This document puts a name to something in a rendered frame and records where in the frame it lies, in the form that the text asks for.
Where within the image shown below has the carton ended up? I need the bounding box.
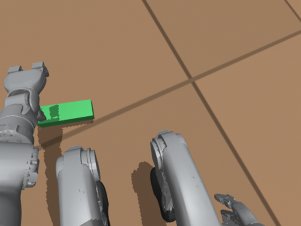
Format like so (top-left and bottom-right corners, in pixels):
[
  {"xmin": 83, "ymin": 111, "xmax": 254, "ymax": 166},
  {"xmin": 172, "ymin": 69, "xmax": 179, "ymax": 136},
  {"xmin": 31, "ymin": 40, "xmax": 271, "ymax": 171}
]
[{"xmin": 37, "ymin": 99, "xmax": 95, "ymax": 128}]

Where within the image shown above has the left robot arm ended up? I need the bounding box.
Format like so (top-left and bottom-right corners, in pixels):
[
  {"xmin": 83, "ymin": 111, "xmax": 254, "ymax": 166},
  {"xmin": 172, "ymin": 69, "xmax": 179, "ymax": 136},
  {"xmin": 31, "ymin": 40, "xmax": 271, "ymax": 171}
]
[{"xmin": 0, "ymin": 87, "xmax": 40, "ymax": 226}]

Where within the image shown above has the left robot hand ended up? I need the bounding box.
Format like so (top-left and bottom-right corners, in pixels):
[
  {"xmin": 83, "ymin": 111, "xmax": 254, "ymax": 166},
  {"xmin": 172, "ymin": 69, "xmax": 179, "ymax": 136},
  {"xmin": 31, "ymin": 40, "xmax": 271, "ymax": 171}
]
[{"xmin": 4, "ymin": 62, "xmax": 49, "ymax": 121}]

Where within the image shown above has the right robot foot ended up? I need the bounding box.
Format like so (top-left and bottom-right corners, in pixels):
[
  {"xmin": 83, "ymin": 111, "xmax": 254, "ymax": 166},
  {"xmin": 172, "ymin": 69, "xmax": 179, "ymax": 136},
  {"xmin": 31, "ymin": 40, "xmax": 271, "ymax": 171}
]
[{"xmin": 150, "ymin": 167, "xmax": 176, "ymax": 222}]

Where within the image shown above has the left robot foot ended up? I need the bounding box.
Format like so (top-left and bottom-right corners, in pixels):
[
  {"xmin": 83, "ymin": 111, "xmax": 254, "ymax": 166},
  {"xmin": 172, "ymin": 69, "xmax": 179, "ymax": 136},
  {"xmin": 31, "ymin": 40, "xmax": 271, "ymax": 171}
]
[{"xmin": 99, "ymin": 181, "xmax": 110, "ymax": 226}]

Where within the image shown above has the right robot hand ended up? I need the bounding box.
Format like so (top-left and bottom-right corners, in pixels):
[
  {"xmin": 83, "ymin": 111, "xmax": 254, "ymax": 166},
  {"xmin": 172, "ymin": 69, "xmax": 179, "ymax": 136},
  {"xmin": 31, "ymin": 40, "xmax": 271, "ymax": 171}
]
[{"xmin": 214, "ymin": 194, "xmax": 259, "ymax": 226}]

